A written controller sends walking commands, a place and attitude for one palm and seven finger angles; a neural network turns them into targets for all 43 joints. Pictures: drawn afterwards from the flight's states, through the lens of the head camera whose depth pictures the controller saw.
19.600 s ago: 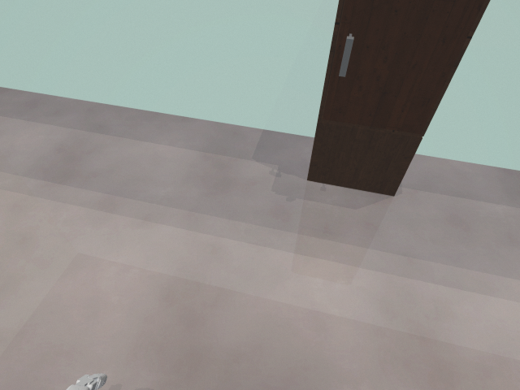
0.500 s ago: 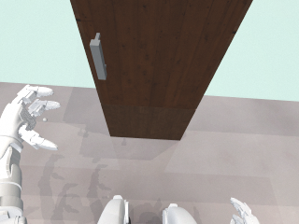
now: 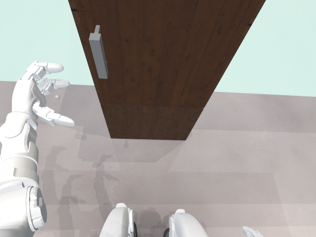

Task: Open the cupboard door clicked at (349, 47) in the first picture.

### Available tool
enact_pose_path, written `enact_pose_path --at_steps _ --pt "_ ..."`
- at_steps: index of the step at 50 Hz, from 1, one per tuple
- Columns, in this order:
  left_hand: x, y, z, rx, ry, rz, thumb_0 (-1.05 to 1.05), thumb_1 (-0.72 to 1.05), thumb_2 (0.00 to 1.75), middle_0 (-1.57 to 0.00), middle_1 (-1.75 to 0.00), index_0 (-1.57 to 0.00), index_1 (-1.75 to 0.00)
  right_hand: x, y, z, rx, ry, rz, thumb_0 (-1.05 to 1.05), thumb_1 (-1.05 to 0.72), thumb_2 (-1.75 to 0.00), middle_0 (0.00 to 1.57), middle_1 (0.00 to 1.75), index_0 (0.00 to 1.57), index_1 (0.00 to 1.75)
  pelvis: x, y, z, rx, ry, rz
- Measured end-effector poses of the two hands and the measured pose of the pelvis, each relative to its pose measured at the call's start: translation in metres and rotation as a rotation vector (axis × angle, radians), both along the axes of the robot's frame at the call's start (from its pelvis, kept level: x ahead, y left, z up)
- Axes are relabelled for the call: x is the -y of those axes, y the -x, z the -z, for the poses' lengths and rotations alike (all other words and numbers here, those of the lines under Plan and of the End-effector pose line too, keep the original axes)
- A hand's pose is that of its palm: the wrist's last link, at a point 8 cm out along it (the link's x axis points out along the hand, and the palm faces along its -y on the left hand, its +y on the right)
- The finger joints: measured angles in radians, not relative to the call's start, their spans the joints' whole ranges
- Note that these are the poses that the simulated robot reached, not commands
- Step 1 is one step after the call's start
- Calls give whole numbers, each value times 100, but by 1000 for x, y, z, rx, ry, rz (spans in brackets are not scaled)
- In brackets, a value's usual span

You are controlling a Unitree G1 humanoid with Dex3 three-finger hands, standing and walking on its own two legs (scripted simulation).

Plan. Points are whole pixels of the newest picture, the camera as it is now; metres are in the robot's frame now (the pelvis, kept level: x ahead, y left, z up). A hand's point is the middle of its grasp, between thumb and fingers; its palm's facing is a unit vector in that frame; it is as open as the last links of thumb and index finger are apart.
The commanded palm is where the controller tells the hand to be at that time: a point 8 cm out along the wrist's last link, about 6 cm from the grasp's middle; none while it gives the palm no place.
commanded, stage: move the hooked fingers beside the handle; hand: left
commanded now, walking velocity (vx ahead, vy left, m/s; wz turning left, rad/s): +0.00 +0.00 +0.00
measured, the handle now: (100, 53) +0.59 +0.16 +0.05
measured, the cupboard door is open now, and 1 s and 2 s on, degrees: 0 0 0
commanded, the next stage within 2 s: slide the fingers in behind the handle in 1.44 s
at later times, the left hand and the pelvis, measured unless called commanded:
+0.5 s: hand (73, 71) +0.52 +0.22 +0.06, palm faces +0.00 -1.00 -0.03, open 14.0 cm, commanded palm +0.51 +0.26 +0.05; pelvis +0.00 -0.01 -0.01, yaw -1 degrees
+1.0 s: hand (72, 66) +0.54 +0.23 +0.05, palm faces +0.02 -1.00 -0.03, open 14.0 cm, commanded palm +0.53 +0.25 +0.05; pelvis +0.00 -0.01 -0.02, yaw -2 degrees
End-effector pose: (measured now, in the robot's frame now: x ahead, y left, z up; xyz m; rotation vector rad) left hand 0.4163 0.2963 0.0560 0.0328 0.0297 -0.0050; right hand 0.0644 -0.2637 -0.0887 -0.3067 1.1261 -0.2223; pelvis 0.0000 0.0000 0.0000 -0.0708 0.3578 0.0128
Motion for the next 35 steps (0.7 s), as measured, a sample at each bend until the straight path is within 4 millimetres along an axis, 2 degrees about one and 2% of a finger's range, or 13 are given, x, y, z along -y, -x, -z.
enact_pose_path --at_steps 9,18,35 --pt "9 -23 2 -8 8 11 -1 -50 30 -30 -120 -29 -120 0 25 8 -109 -3 37 1 -90 -89 20 30 21 30 0 0 4 -23 3 0" --pt "22 -58 0 22 11 -7 -1 -50 30 -30 -120 -30 -120 7 50 12 -182 15 81 1 -90 -89 20 30 21 30 4 2 11 -59 7 8" --pt "25 -109 -3 8 6 -11 -1 -50 30 -30 -120 -30 -120 11 93 15 -316 22 144 1 -90 -89 20 30 21 30 12 2 24 -124 23 19"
